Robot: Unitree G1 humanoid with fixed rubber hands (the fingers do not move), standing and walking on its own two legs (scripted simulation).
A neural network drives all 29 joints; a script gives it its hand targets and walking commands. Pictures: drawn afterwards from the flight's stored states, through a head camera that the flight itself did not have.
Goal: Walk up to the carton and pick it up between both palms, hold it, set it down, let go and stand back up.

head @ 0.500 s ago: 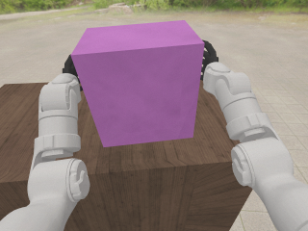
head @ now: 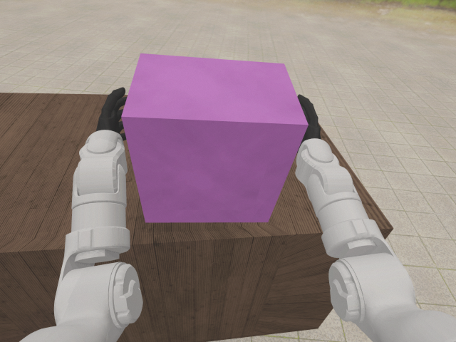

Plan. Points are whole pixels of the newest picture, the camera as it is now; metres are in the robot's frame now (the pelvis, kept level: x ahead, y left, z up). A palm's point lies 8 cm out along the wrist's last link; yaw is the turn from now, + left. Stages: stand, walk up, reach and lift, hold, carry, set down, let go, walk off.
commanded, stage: set down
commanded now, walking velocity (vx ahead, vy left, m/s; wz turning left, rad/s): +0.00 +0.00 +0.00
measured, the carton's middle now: (211, 147) +0.40 +0.00 +0.17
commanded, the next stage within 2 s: none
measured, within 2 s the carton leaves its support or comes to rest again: neither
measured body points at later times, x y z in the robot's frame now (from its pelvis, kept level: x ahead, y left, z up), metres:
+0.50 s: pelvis +0.00 +0.00 +0.00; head -0.05 +0.03 +0.45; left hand +0.42 +0.16 +0.20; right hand +0.40 -0.17 +0.19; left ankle +0.04 +0.14 -0.75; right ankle -0.03 -0.13 -0.75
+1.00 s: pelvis +0.01 +0.00 +0.00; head -0.02 +0.02 +0.45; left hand +0.44 +0.15 +0.16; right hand +0.41 -0.19 +0.16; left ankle +0.04 +0.14 -0.75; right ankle -0.03 -0.13 -0.75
